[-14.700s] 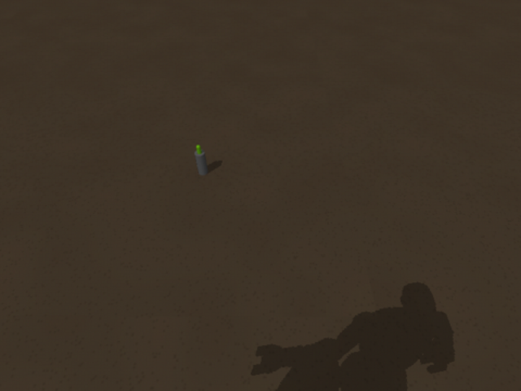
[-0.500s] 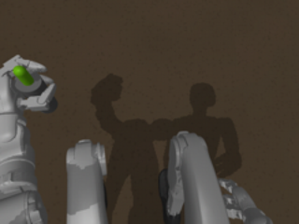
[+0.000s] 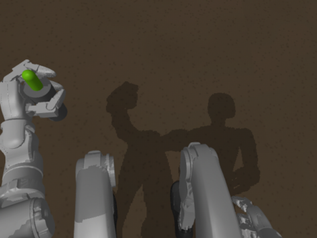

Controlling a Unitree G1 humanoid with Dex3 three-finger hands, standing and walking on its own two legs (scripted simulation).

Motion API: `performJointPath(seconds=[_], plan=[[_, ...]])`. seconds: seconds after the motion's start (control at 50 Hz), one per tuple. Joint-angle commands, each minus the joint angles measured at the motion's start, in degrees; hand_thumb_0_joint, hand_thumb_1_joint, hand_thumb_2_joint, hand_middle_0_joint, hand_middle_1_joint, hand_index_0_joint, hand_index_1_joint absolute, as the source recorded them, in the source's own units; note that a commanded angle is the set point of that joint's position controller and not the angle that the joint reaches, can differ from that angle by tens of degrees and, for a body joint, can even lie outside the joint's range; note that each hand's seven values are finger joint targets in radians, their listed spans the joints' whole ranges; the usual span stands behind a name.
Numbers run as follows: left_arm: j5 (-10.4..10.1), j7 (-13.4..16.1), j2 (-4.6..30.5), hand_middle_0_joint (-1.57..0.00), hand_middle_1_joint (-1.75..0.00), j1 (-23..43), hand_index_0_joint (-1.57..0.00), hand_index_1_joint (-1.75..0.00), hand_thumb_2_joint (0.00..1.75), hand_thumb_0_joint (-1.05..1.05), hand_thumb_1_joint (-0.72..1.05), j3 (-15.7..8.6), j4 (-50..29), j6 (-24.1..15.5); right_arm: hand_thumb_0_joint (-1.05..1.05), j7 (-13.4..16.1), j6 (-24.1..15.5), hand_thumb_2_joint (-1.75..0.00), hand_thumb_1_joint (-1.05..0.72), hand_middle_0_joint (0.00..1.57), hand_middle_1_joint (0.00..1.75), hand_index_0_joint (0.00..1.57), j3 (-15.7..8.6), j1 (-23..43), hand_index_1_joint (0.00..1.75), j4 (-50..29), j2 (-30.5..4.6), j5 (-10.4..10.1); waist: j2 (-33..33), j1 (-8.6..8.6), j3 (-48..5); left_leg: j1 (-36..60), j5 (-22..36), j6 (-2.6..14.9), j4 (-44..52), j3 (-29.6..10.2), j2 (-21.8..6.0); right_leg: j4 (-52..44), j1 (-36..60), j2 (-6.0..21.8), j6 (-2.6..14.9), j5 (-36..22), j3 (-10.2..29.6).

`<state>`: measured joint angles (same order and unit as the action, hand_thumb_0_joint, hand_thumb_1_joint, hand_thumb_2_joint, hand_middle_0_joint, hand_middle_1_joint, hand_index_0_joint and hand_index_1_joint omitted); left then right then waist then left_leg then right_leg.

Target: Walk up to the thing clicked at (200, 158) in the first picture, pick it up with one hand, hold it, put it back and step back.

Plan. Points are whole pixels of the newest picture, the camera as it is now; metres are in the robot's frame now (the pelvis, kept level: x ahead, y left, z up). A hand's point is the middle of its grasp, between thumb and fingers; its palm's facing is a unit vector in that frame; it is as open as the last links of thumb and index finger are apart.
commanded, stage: lift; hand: left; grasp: from the side
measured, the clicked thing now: (44, 96) +0.45 +0.25 -0.04
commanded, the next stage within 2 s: none
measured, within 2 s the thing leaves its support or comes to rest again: neither
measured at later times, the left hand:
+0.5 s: hand (41, 89) +0.44 +0.23 +0.02, palm faces +0.12 -0.99 -0.03, open 7.1 cm
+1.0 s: hand out of the picture +0.41 +0.22 +0.18, palm faces +0.15 -0.99 -0.06, open 7.1 cm
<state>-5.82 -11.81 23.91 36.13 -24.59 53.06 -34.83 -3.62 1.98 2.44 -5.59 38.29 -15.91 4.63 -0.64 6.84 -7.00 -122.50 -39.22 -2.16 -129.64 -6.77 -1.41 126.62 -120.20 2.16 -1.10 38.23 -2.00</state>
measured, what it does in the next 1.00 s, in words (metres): rises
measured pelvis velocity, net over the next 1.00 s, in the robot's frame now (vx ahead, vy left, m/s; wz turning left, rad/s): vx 0.03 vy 0.00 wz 0.04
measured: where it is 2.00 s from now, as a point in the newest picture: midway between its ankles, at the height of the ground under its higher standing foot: (146, 227)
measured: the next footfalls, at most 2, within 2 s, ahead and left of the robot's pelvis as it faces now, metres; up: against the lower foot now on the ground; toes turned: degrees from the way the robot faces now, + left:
none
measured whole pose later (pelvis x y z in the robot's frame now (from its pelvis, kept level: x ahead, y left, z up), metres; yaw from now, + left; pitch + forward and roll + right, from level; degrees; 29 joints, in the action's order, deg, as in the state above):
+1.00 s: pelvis +0.03 +0.00 +0.16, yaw +2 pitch +30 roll -3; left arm -9.8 -5.4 16.2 16.1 -14.3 20.9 -19.2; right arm 1.3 -0.4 -0.4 -6.9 34.7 -13.9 -1.5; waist 1.4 2.3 -10.6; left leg -92.3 -37.5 -1.3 -99.9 -3.8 -2.4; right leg 97.4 -90.3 2.6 -1.3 36.7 -2.2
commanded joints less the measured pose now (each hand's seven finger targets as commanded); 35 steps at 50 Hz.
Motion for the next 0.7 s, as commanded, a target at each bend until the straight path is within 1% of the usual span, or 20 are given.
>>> performJointPath(seconds=[0.0, 0.04, 0.08, 0.1, 0.14, 0.2, 0.24, 0.3, 0.32, 0.34, 0.38, 0.4, 0.42, 0.46, 0.48, 0.5, 0.52, 0.6, 0.66, 0.68], plan=[[-1.7, 0.5, 11.6, -1.33, -1.40, 19.0, -1.32, -1.42, 1.32, 0.00, 0.41, -1.3, -11.9, -4.6, 0.00, 1.1, -1.0, -0.90, -0.89, 0.20, 0.30, 0.20, -4.0, -6.1, 0.30, -3.4, -11.7, 0.0, 8.7, 0.22, -35.1, 23.3, 4.6, 3.44, 16.2, 4.7, 1.0, -14.7, 19.6, -2.1, 3.03, -6.6, -2.8], [-1.2, 1.0, 13.5, -1.32, -1.39, 18.3, -1.31, -1.41, 1.33, 0.00, 0.44, -3.0, -11.9, -4.7, 0.00, 1.0, -0.8, -0.90, -0.89, 0.20, 0.30, 0.20, -4.2, -6.9, 0.30, -3.1, -11.7, 0.2, 9.5, -0.51, -37.8, 25.2, 6.0, 3.30, 16.3, 4.8, 1.0, -14.7, 21.2, -2.1, 2.97, -7.6, -2.6], [-0.9, 0.8, 12.0, -1.32, -1.40, 19.7, -1.31, -1.42, 1.34, 0.00, 0.44, -1.4, -12.3, -4.7, 0.00, 1.0, -0.8, -0.90, -0.89, 0.20, 0.30, 0.20, -4.3, -7.1, 0.30, -2.9, -11.4, 0.1, 9.4, -0.02, -37.2, 25.0, 5.7, 3.24, 16.6, 4.8, 1.0, -14.8, 20.5, -2.1, 3.06, -7.4, -2.6], [-1.0, 0.8, 11.1, -1.37, -1.44, 17.8, -1.39, -1.42, 1.26, 0.00, 0.44, -1.3, -9.8, -4.3, 0.00, 1.0, -0.8, -0.90, -0.92, 0.20, 0.30, 0.20, -4.3, -6.6, 0.30, -2.9, -11.5, 0.1, 8.9, 0.03, -35.8, 24.8, 5.3, 3.34, 16.8, 4.9, 1.0, -15.1, 20.0, -2.1, 3.03, -7.1, -2.6], [-1.1, 0.8, 13.5, -1.34, -1.42, 19.8, -1.36, -1.41, 1.23, 0.00, 0.36, -2.4, -12.8, -4.7, 0.00, 1.1, -0.8, -0.90, -0.92, 0.20, 0.30, 0.20, -4.3, -7.1, 0.30, -2.7, -11.7, -0.1, 10.1, -0.84, -37.4, 25.9, 6.4, 3.15, 17.1, 4.9, 1.0, -14.9, 20.4, -2.1, 3.22, -7.7, -2.4], [-1.7, -0.3, 11.2, -1.31, -1.40, 16.3, -1.34, -1.38, 1.21, 0.00, 0.37, -1.2, -12.5, -4.0, 0.00, 1.2, -0.8, -0.90, -0.92, 0.20, 0.30, 0.20, -4.8, -7.1, 0.30, -3.6, -12.0, -0.4, 10.0, -0.68, -38.4, 27.5, 7.7, 3.17, 17.8, 4.8, 1.0, -15.2, 21.2, -1.9, 3.20, -8.9, -2.6], [-2.5, -0.5, 14.3, -1.33, -1.40, 19.4, -1.35, -1.39, 1.21, 0.00, 0.38, -3.4, -17.3, -4.2, 0.00, 1.4, -1.0, -0.90, -0.92, 0.20, 0.30, 0.20, -4.9, -7.9, 0.30, -3.4, -11.8, -0.8, 9.9, -1.55, -40.7, 27.8, 7.7, 3.20, 18.2, 5.1, 1.0, -15.8, 23.3, -2.0, 3.15, -8.9, -2.1], [-2.9, -1.0, 10.1, -1.32, -1.41, 15.4, -1.34, -1.40, 1.22, 0.00, 0.35, -0.8, -14.9, -2.7, 0.00, 1.6, -1.4, -0.90, -0.92, 0.20, 0.30, 0.20, -5.3, -7.4, 0.30, -4.0, -11.4, -1.2, 8.9, -0.80, -38.7, 28.2, 6.0, 3.30, 19.6, 5.0, 0.9, -17.5, 22.9, -2.0, 3.15, -7.4, -2.2], [-3.3, -1.1, 10.0, -1.32, -1.41, 14.2, -1.35, -1.40, 1.23, 0.00, 0.35, -0.8, -14.9, -2.4, 0.00, 1.8, -1.5, -0.90, -0.92, 0.20, 0.30, 0.20, -5.2, -7.0, 0.30, -4.5, -11.3, -1.5, 7.3, -0.61, -37.3, 25.9, 4.8, 3.63, 19.5, 5.1, 1.0, -18.5, 23.6, -2.0, 2.99, -6.4, -1.9], [-3.6, -0.9, 12.0, -1.32, -1.40, 15.7, -1.34, -1.39, 1.23, 0.00, 0.37, -2.3, -17.8, -2.5, 0.00, 2.0, -1.5, -0.90, -0.91, 0.20, 0.30, 0.20, -5.4, -7.6, 0.30, -4.5, -11.4, -1.7, 7.7, -1.54, -39.2, 27.0, 5.4, 3.66, 19.8, 5.3, 1.1, -19.0, 25.0, -2.0, 3.02, -6.9, -1.5], [-3.5, -0.6, 13.3, -1.30, -1.39, 16.4, -1.33, -1.37, 1.21, 0.00, 0.38, -2.0, -22.3, -2.1, 0.00, 2.2, -1.5, -0.90, -0.91, 0.20, 0.30, 0.20, -5.5, -7.6, 0.30, -4.7, -11.1, -1.8, 9.2, -2.50, -41.6, 29.6, 5.7, 3.47, 21.1, 5.3, 1.0, -19.8, 26.6, -1.8, 3.13, -6.8, -1.0], [-3.9, -0.9, 8.9, -1.31, -1.40, 13.7, -1.33, -1.38, 1.23, 0.00, 0.38, 0.6, -19.3, -1.3, 0.00, 2.3, -1.7, -0.90, -0.91, 0.20, 0.30, 0.20, -5.4, -7.0, 0.30, -5.2, -11.0, -2.2, 8.9, -1.54, -39.2, 30.5, 5.4, 3.27, 22.4, 4.7, 1.0, -20.0, 24.8, -1.8, 3.34, -6.6, -1.6], [-4.1, -0.7, 8.9, -1.31, -1.41, 15.6, -1.34, -1.40, 1.25, 0.00, 0.40, 0.6, -21.2, -1.0, 0.00, 2.4, -1.9, -0.90, -0.91, 0.20, 0.30, 0.20, -5.6, -7.2, 0.30, -5.1, -10.9, -2.4, 9.1, -1.20, -38.5, 30.4, 5.0, 3.16, 22.8, 4.5, 0.9, -20.2, 24.0, -1.9, 3.39, -6.5, -1.7], [-4.3, -0.3, 7.7, -1.29, -1.40, 9.0, -1.32, -1.38, 1.24, 0.00, 0.42, 0.3, -18.0, 0.3, 0.00, 2.7, -2.1, -0.90, -0.90, 0.20, 0.30, 0.20, -5.8, -6.7, 0.30, -6.0, -11.1, -2.8, 6.8, -1.66, -36.6, 30.1, 5.1, 3.54, 23.4, 4.7, 0.9, -22.1, 25.3, -1.8, 3.20, -6.7, -1.5], [-4.4, -0.4, 7.9, -1.29, -1.39, 10.1, -1.32, -1.37, 1.23, 0.00, 0.42, 0.9, -21.5, 0.2, 0.00, 2.8, -2.2, -0.90, -0.90, 0.20, 0.30, 0.20, -5.8, -6.7, 0.30, -6.4, -10.8, -2.8, 6.7, -1.36, -37.3, 29.7, 5.3, 3.65, 23.7, 4.9, 0.9, -22.9, 27.0, -1.7, 3.10, -7.1, -1.2], [-4.3, -0.1, 11.2, -1.30, -1.39, 13.5, -1.32, -1.37, 1.22, 0.00, 0.40, 0.0, -28.2, -0.2, 0.00, 2.9, -2.3, -0.90, -0.90, 0.20, 0.30, 0.20, -5.9, -6.9, 0.30, -6.7, -10.6, -2.9, 8.1, -2.48, -40.4, 31.3, 5.3, 3.63, 24.2, 5.1, 0.9, -23.8, 28.7, -1.7, 3.14, -6.7, -0.3], [-4.2, 0.2, 11.9, -1.31, -1.41, 12.4, -1.34, -1.39, 1.23, 0.00, 0.39, -0.3, -29.2, 0.4, 0.00, 3.1, -2.3, -0.90, -0.90, 0.20, 0.30, 0.20, -6.0, -7.0, 0.30, -6.8, -10.3, -3.0, 8.7, -2.92, -41.5, 33.3, 5.9, 3.60, 25.0, 5.1, 0.9, -24.7, 30.0, -1.6, 3.08, -7.0, 0.1], [-5.4, 1.2, 6.0, -1.30, -1.41, 5.5, -1.33, -1.40, 1.26, 0.00, 0.42, 2.3, -27.6, 3.6, 0.00, 3.7, -3.0, -0.90, -0.90, 0.20, 0.30, 0.20, -6.2, -6.1, 0.30, -7.6, -9.4, -4.0, 4.6, -1.77, -36.3, 32.6, 3.2, 3.83, 28.4, 4.5, 0.7, -29.2, 31.5, -1.7, 2.64, -4.5, 0.3], [-4.9, 2.0, 7.8, -1.28, -1.39, 4.0, -1.31, -1.37, 1.23, 0.00, 0.43, 2.0, -34.1, 4.6, 0.00, 4.2, -2.9, -0.89, -0.89, 0.20, 0.30, 0.20, -6.5, -6.0, 0.30, -8.8, -9.6, -4.5, 7.5, -3.55, -40.4, 38.8, 6.9, 3.50, 31.0, 4.4, 0.8, -30.2, 34.4, -1.6, 3.07, -8.0, 0.1], [-4.9, 2.1, 5.8, -1.28, -1.39, 5.7, -1.31, -1.37, 1.23, 0.00, 0.42, 4.4, -36.6, 5.1, 0.00, 4.3, -3.0, -0.89, -0.89, 0.20, 0.30, 0.20, -6.5, -6.1, 0.30, -8.9, -9.5, -4.8, 9.2, -3.19, -40.1, 42.0, 7.4, 3.13, 32.8, 3.8, 0.6, -30.5, 33.4, -1.5, 3.41, -8.6, -0.2]])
